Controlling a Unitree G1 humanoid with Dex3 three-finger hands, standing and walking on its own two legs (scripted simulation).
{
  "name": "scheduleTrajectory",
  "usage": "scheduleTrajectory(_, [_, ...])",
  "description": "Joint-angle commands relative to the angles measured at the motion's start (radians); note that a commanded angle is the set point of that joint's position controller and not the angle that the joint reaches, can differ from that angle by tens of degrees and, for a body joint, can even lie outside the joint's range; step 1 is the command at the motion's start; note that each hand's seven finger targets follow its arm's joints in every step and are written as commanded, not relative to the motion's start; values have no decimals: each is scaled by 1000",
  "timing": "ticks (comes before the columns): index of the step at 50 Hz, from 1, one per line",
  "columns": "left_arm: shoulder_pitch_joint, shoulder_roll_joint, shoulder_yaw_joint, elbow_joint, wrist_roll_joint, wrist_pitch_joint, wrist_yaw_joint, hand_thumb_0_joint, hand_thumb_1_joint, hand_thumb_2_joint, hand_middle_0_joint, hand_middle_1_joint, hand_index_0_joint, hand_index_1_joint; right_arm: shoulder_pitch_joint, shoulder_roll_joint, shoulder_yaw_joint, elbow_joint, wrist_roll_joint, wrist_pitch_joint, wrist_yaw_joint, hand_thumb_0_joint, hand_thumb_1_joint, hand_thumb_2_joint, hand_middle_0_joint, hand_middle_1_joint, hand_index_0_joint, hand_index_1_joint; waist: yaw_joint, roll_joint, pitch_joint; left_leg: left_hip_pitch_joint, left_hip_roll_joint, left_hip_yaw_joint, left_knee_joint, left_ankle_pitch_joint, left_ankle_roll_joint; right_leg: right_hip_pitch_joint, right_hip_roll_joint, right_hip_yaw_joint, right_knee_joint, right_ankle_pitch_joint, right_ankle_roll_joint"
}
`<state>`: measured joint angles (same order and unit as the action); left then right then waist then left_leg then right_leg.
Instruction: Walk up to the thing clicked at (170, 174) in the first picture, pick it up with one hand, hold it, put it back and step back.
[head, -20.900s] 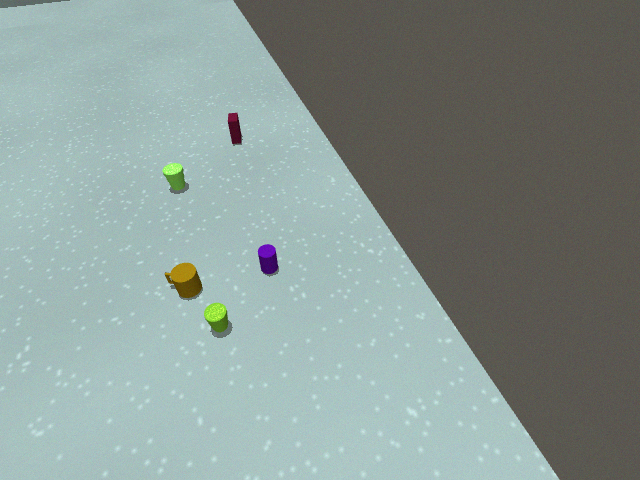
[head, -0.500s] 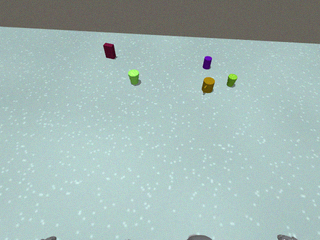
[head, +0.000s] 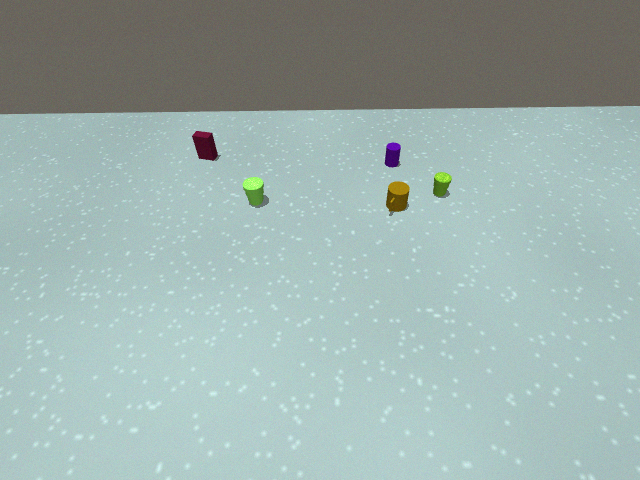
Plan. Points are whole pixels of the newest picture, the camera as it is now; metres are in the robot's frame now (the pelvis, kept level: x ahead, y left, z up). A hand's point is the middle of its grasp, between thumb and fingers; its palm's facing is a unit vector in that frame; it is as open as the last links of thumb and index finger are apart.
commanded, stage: walk up
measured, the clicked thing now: (254, 192) +1.47 +0.31 -0.71
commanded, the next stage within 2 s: stand in 0.22 s
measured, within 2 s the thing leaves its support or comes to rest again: neither
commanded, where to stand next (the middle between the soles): +0.07 +0.04 m, yaw +2 degrees
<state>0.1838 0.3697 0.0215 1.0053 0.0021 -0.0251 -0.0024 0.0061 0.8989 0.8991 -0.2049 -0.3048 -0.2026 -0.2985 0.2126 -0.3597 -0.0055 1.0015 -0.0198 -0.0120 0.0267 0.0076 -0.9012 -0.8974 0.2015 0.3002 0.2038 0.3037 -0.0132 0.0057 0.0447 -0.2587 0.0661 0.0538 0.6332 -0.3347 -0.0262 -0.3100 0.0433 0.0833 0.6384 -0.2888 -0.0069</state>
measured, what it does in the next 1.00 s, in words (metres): stands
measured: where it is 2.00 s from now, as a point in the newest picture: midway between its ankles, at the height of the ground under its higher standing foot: outside the picture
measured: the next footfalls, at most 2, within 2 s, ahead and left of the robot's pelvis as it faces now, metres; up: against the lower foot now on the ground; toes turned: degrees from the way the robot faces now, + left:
none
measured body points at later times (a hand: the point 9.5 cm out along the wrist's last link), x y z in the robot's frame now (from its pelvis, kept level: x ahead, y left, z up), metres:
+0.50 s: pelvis +0.01 +0.00 +0.02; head +0.02 +0.00 +0.47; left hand +0.12 +0.29 -0.11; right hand +0.10 -0.30 -0.11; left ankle +0.00 +0.14 -0.72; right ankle +0.04 -0.12 -0.72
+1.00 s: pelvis +0.01 +0.00 +0.02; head +0.02 +0.00 +0.47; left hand +0.07 +0.31 -0.11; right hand +0.10 -0.29 -0.11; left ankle +0.00 +0.14 -0.72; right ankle +0.04 -0.12 -0.72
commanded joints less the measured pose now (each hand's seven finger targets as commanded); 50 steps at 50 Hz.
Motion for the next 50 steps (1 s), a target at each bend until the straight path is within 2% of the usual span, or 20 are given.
scheduleTrajectory(1, [-58, 216, 43, -33, 1, -31, 14, 0, 900, 900, -200, -300, -200, -300, -98, -233, -48, -58, 12, -30, -19, 0, -900, -900, 200, 300, 200, 300, 19, -2, -23, -34, 85, -128, -206, -45, 91, 55, -80, 133, -156, 103, -60])
scheduleTrajectory(3, [-81, 217, 39, -25, 0, -32, 14, 0, 900, 900, -200, -300, -200, -300, -91, -225, -46, -39, 17, -30, -21, 0, -900, -900, 200, 300, 200, 300, 6, -35, -38, 22, 66, -92, -200, 18, 77, 40, -106, 158, -172, 162, -60])
scheduleTrajectory(6, [-91, 204, 32, -6, -5, -32, 16, 0, 900, 900, -200, -300, -200, -300, -108, -229, -49, -17, 20, -29, -22, 0, -900, -900, 200, 300, 200, 300, 3, -21, -72, 83, 75, -79, -204, 108, 77, 56, -108, 142, -178, 252, -49])
scheduleTrajectory(9, [-104, 204, 30, 13, -3, -34, 19, 0, 900, 900, -200, -300, -200, -300, -123, -215, -48, -3, 22, -23, -22, 0, -900, -900, 200, 300, 200, 300, -1, -55, -97, 123, 63, -49, -190, 142, 71, 76, -128, 160, -211, 298, -50])
scheduleTrajectory(10, [-114, 205, 29, 14, -2, -34, 21, 0, 900, 900, -200, -300, -200, -300, -119, -214, -48, 4, 20, -20, -22, 0, -900, -900, 200, 300, 200, 300, -7, -58, -103, 137, 63, -45, -197, 148, 68, 76, -134, 167, -220, 300, -50])
scheduleTrajectory(11, [-132, 202, 18, 27, 3, -31, 15, 0, 900, 900, -200, -300, -200, -300, -109, -202, -41, 16, 20, -18, -25, 0, -900, -900, 200, 300, 200, 300, -20, -75, -105, 125, 59, -86, -239, 151, 54, 95, -151, 136, -257, 301, -36])
scheduleTrajectory(14, [-138, 188, 16, 44, -1, -23, 13, 0, 900, 900, -200, -300, -200, -300, -144, -218, -42, 35, 12, -21, -28, 0, -900, -900, 200, 300, 200, 300, -2, -28, -106, 151, 75, -89, -275, 227, 49, 129, -140, 111, -256, 350, -21])
scheduleTrajectory(17, [-141, 189, 13, 63, -2, -20, 12, 0, 900, 900, -200, -300, -200, -300, -164, -217, -40, 52, 15, -24, -28, 0, -900, -900, 200, 300, 200, 300, 2, -5, -113, 172, 83, -93, -297, 262, 45, 149, -140, 93, -269, 366, -18])
scheduleTrajectory(19, [-157, 196, 17, 70, 0, -18, 13, 0, 900, 900, -200, -300, -200, -300, -154, -211, -38, 62, 13, -26, -29, 0, -900, -900, 200, 300, 200, 300, -2, -11, -101, 155, 81, -94, -325, 237, 40, 163, -140, 86, -286, 335, -17])
scheduleTrajectory(22, [-154, 185, 15, 79, 1, -20, 11, 0, 900, 900, -200, -300, -200, -300, -176, -212, -39, 70, 12, -26, -28, 0, -900, -900, 200, 300, 200, 300, 5, 6, -107, 172, 85, -93, -332, 262, 39, 176, -146, 82, -298, 359, -15])
scheduleTrajectory(27, [-179, 188, 17, 86, 5, -18, 12, 0, 900, 900, -200, -300, -200, -300, -180, -204, -40, 78, 8, -25, -28, 0, -900, -900, 200, 300, 200, 300, -4, 13, -85, 148, 81, -94, -356, 202, 33, 177, -149, 77, -333, 306, -11])
scheduleTrajectory(29, [-170, 185, 17, 91, 4, -17, 11, 0, 900, 900, -200, -300, -200, -300, -186, -207, -41, 82, 8, -25, -29, 0, -900, -900, 200, 300, 200, 300, 2, 25, -77, 152, 81, -97, -368, 175, 32, 164, -147, 78, -341, 272, -11])
scheduleTrajectory(33, [-163, 183, 17, 97, 5, -18, 10, 0, 900, 900, -200, -300, -200, -300, -182, -203, -41, 84, 9, -28, -29, 0, -900, -900, 200, 300, 200, 300, 3, 10, -101, 171, 86, -97, -367, 229, 33, 183, -151, 70, -336, 313, -10])
scheduleTrajectory(36, [-167, 186, 18, 100, 3, -15, 10, 0, 900, 900, -200, -300, -200, -300, -177, -200, -41, 89, 8, -25, -29, 0, -900, -900, 200, 300, 200, 300, 0, -2, -78, 158, 79, -99, -378, 171, 30, 165, -147, 69, -352, 256, -11])
scheduleTrajectory(38, [-160, 182, 18, 100, 4, -13, 10, 0, 900, 900, -200, -300, -200, -300, -183, -206, -43, 89, 8, -25, -29, 0, -900, -900, 200, 300, 200, 300, 6, 9, -81, 145, 84, -105, -385, 163, 35, 180, -148, 67, -350, 252, -12])
scheduleTrajectory(40, [-151, 184, 16, 101, 6, -17, 10, 0, 900, 900, -200, -300, -200, -300, -186, -207, -46, 86, 10, -24, -28, 0, -900, -900, 200, 300, 200, 300, 4, -15, -98, 186, 83, -103, -365, 211, 37, 166, -153, 65, -350, 282, -12])
scheduleTrajectory(46, [-139, 188, 17, 102, 1, -19, 13, 0, 900, 900, -200, -300, -200, -300, -162, -200, -44, 93, 10, -21, -27, 0, -900, -900, 200, 300, 200, 300, 0, -21, -96, 189, 78, -101, -357, 245, 39, 179, -157, 63, -350, 324, -11])
scheduleTrajectory(50, [-126, 183, 13, 102, 3, -16, 14, 0, 900, 900, -200, -300, -200, -300, -171, -199, -43, 91, 11, -17, -26, 0, -900, -900, 200, 300, 200, 300, 2, -8, -64, 178, 73, -102, -362, 191, 37, 144, -153, 60, -371, 256, -8])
